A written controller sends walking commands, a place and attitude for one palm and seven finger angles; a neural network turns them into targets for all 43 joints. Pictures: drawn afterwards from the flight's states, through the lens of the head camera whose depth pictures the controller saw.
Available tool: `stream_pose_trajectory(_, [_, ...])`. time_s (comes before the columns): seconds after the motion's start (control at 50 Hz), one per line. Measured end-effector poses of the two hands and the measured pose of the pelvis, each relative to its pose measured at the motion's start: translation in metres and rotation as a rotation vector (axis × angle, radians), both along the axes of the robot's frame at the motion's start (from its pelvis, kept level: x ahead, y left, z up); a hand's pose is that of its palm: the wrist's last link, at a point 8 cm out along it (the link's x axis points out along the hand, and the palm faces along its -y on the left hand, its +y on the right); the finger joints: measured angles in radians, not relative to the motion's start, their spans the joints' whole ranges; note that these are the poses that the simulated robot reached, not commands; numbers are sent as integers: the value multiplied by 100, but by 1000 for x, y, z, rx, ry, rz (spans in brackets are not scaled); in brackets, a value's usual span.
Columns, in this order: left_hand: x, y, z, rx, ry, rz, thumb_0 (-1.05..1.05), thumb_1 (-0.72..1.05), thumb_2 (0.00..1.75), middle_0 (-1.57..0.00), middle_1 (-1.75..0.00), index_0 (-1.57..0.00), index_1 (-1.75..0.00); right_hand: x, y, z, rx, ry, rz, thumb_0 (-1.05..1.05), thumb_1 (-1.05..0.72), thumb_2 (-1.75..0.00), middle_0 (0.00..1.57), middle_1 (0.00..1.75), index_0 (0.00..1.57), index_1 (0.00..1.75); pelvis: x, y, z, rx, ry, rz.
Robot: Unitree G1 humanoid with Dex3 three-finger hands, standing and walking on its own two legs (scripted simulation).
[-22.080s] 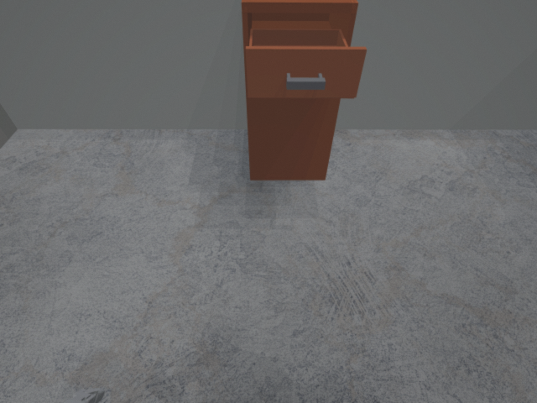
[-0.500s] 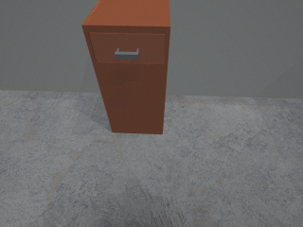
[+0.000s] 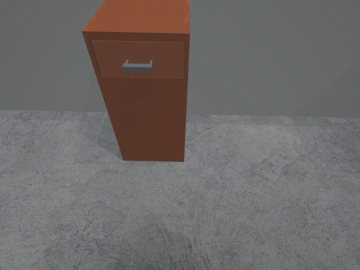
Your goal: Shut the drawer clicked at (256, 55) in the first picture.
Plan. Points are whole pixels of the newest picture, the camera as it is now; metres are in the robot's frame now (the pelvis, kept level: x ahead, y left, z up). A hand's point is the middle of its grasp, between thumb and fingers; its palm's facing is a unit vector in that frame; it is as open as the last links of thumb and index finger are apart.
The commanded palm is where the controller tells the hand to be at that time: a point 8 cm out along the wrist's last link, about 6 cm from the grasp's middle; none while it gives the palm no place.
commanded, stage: look to check the result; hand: left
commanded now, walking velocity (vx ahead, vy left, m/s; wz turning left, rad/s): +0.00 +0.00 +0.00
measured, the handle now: (138, 65) +0.86 +0.21 -0.01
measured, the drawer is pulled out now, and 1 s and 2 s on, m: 0.00 0.00 0.00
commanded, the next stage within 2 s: stand and wait in 0.44 s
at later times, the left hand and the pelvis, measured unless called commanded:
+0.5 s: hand out of the picture -0.01 +0.17 -0.18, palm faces +0.04 -0.98 -0.19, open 7.4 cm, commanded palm none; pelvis +0.01 +0.00 +0.00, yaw -1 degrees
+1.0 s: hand out of the picture +0.02 +0.20 -0.17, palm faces +0.01 -0.97 -0.23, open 7.4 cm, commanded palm none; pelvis +0.01 +0.01 +0.00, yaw -1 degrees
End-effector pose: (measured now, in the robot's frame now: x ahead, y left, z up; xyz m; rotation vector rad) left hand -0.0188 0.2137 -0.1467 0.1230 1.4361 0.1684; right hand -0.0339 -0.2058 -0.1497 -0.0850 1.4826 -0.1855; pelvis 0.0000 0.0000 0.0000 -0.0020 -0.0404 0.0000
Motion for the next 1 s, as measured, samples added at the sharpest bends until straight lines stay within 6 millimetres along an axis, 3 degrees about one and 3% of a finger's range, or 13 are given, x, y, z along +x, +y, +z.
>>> stream_pose_trajectory(0.22, [-10,-3,0,-5,44,11,1,91,90,-20,-30,-20,-30,20,-9,2,-20,-26,12,1,-91,-90,20,30,20,29,6,-2,0,-1,-3,-7])
stream_pose_trajectory(0.48, [7,5,0,-1,5,-2,1,91,90,-20,-30,-20,-30,43,-14,5,-43,-78,30,1,-91,-90,20,30,20,30,8,2,2,0,-4,-10])
stream_pose_trajectory(1.0, [30,38,7,44,-37,-40,1,91,90,-20,-30,-20,-30,44,-19,10,-67,-75,38,1,-91,-90,20,30,20,30,7,12,4,0,-2,-13])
